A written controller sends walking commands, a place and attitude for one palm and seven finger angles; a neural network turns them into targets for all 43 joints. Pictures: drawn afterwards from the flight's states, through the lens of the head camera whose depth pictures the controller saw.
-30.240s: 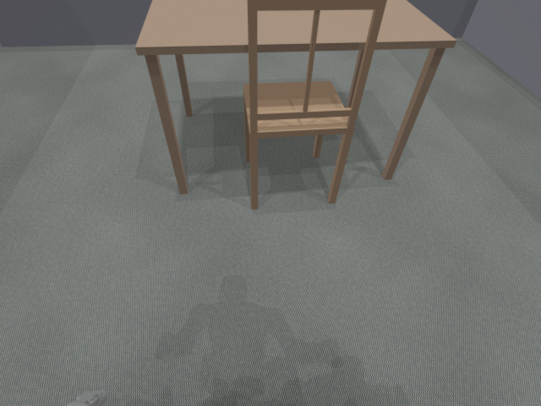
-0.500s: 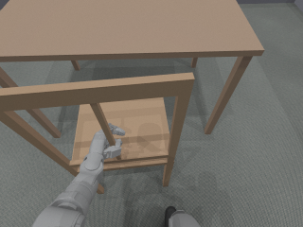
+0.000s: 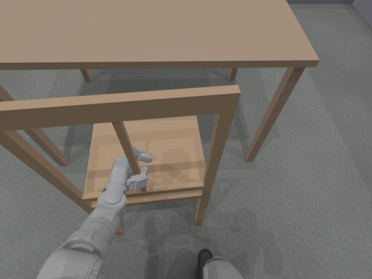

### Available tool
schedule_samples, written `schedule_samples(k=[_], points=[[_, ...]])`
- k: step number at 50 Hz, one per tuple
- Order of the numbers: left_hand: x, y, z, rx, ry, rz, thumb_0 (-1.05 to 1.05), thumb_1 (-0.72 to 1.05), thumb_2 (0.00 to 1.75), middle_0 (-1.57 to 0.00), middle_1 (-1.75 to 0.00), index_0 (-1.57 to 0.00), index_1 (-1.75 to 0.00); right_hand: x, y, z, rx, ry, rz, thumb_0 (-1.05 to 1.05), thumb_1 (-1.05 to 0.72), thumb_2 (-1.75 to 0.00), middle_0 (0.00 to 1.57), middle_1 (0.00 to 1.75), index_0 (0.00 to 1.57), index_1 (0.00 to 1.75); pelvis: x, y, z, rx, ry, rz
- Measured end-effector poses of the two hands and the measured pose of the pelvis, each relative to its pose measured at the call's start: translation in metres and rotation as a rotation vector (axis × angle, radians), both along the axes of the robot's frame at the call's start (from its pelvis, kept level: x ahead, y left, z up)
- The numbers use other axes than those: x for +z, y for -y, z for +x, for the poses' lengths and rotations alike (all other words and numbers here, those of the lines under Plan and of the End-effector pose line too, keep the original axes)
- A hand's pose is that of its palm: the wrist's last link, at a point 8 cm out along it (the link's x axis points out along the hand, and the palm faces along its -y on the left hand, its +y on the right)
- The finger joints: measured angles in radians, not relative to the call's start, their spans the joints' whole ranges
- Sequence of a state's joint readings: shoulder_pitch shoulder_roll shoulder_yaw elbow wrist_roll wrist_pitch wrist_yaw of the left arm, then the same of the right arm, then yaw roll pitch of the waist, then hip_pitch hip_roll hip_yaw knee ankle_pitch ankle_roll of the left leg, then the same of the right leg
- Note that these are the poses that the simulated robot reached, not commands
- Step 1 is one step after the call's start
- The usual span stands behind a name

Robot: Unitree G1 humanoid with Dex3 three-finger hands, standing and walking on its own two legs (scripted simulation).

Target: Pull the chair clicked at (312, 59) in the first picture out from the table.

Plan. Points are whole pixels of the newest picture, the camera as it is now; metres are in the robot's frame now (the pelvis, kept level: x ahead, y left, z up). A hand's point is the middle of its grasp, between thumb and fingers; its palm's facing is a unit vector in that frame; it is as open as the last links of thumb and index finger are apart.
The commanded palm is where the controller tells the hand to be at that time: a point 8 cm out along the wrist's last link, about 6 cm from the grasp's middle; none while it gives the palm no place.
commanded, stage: step backward, pulling the chair out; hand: left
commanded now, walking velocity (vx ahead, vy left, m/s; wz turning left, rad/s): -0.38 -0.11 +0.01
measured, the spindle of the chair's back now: (133, 163) +0.38 +0.12 -0.03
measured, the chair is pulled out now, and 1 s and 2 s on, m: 0.23 0.23 0.23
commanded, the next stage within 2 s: none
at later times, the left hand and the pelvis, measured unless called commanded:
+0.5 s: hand (143, 178) +0.35 +0.10 -0.06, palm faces -0.08 -0.98 -0.21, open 5.1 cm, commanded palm +0.36 +0.15 -0.06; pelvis +0.00 +0.00 +0.00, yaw +0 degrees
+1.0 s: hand (143, 177) +0.35 +0.10 -0.06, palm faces -0.07 -0.98 -0.21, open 5.1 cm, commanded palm +0.37 +0.15 -0.05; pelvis +0.00 -0.01 +0.00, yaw +0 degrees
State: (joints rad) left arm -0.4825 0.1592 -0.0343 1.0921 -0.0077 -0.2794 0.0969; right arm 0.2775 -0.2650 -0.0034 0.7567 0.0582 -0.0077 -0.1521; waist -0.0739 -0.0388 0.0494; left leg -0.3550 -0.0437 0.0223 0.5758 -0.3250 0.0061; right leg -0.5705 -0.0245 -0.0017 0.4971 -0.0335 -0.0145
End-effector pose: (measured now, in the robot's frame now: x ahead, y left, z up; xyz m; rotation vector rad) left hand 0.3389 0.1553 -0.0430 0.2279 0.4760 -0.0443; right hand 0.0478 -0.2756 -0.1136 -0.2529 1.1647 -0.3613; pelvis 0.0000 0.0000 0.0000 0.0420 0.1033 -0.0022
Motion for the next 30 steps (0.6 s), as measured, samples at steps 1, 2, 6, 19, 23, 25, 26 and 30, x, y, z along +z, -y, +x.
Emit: schedule_samples(k=[1, 2, 6, 19, 23, 25, 26, 30], points=[[0.000, 0.000, 0.000, -0.002, 0.000, 0.000, 0.03, 0.73, 0.82, -0.33, -1.27, -0.49, -1.45, -0.001, -0.001, -0.001, -0.002, 0.001, 0.003, 0.01, -0.90, -0.90, 0.20, 0.30, 0.20, 0.30, -0.001, 0.000, 0.001, -0.002, 0.004, 0.002], [0.000, 0.000, 0.000, -0.002, 0.001, 0.001, 0.03, 0.73, 0.82, -0.34, -1.27, -0.49, -1.45, -0.003, -0.003, -0.001, -0.004, 0.002, 0.009, 0.01, -0.90, -0.90, 0.20, 0.30, 0.20, 0.30, -0.001, 0.000, 0.002, -0.004, 0.009, 0.004], [0.000, 0.000, 0.000, 0.011, 0.000, 0.002, 0.03, 0.73, 0.83, -0.34, -1.27, -0.49, -1.45, -0.012, -0.010, 0.001, -0.006, 0.004, 0.045, 0.01, -0.90, -0.90, 0.20, 0.30, 0.20, 0.30, -0.004, 0.005, 0.006, -0.008, 0.023, 0.004], [0.001, 0.001, 0.000, 0.023, -0.010, -0.003, 0.03, 0.73, 0.83, -0.33, -1.27, -0.49, -1.45, -0.010, -0.009, 0.003, 0.039, -0.009, 0.041, 0.01, -0.90, -0.90, 0.21, 0.30, 0.20, 0.30, -0.002, 0.002, -0.005, 0.021, 0.006, -0.010], [0.000, 0.000, 0.000, 0.014, -0.010, -0.004, 0.03, 0.74, 0.82, -0.33, -1.27, -0.49, -1.45, -0.006, -0.006, 0.003, 0.024, 0.011, 0.022, 0.01, -0.90, -0.90, 0.21, 0.30, 0.20, 0.30, -0.003, 0.001, -0.003, 0.004, 0.017, 0.004], [0.000, 0.000, 0.000, 0.013, -0.007, -0.002, 0.03, 0.73, 0.83, -0.33, -1.27, -0.49, -1.45, -0.008, -0.005, 0.005, 0.021, 0.018, 0.024, 0.01, -0.90, -0.90, 0.20, 0.30, 0.20, 0.30, -0.004, 0.003, 0.000, -0.002, 0.028, 0.008], [0.000, 0.000, 0.000, 0.016, -0.006, 0.000, 0.03, 0.73, 0.83, -0.33, -1.27, -0.49, -1.45, -0.009, -0.005, 0.006, 0.019, 0.020, 0.028, 0.01, -0.90, -0.90, 0.20, 0.30, 0.20, 0.30, -0.005, 0.004, 0.001, -0.003, 0.032, 0.008], [0.000, 0.001, -0.001, 0.034, -0.006, 0.002, 0.03, 0.72, 0.84, -0.34, -1.27, -0.49, -1.45, -0.015, -0.006, 0.012, 0.022, 0.026, 0.051, 0.01, -0.90, -0.90, 0.20, 0.30, 0.20, 0.30, -0.007, 0.009, 0.003, 0.003, 0.032, 0.003]])
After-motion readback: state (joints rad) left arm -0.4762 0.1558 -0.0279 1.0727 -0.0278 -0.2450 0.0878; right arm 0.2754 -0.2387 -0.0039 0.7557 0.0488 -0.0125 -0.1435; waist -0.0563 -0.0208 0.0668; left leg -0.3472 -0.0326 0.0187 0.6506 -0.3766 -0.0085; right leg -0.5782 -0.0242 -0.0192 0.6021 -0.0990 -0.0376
